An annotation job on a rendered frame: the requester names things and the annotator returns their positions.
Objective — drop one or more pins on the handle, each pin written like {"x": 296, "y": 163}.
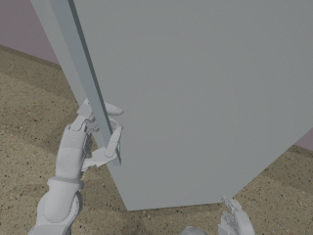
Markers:
{"x": 69, "y": 23}

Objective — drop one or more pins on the right robot hand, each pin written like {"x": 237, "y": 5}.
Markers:
{"x": 239, "y": 224}

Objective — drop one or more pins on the robot left forearm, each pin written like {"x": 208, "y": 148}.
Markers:
{"x": 58, "y": 208}

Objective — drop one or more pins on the left robot hand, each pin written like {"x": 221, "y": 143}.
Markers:
{"x": 76, "y": 142}

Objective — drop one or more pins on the fridge door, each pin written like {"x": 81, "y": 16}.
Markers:
{"x": 212, "y": 91}

